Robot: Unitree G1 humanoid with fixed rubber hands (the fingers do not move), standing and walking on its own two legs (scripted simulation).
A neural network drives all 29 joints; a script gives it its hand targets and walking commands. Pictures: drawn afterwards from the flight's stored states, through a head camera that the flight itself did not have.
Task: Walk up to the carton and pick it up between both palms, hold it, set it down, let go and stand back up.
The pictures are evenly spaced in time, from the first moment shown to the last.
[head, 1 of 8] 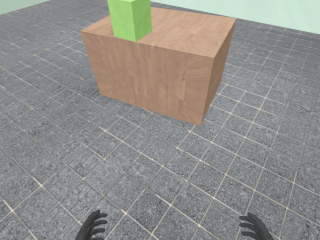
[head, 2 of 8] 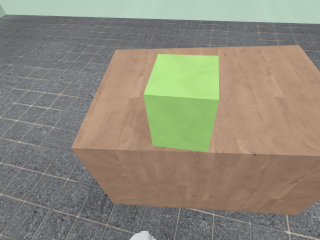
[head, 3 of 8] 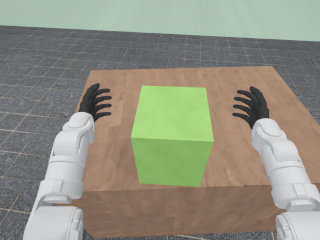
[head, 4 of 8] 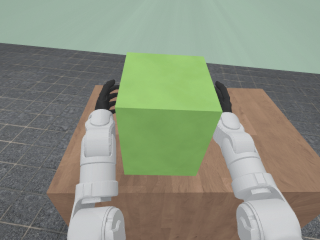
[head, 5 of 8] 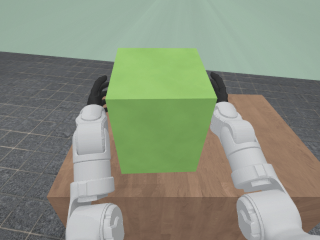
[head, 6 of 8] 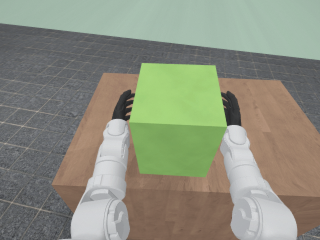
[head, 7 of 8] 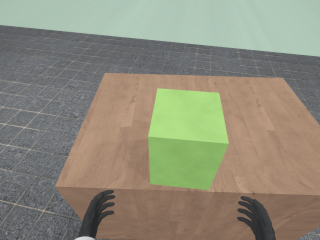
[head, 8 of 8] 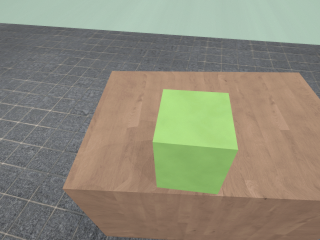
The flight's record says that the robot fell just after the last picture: no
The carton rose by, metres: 0.21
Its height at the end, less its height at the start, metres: +0.00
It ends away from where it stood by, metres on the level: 0.01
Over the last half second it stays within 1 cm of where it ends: yes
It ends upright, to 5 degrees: yes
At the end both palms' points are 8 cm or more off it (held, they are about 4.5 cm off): yes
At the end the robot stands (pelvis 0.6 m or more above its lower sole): yes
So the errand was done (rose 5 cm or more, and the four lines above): yes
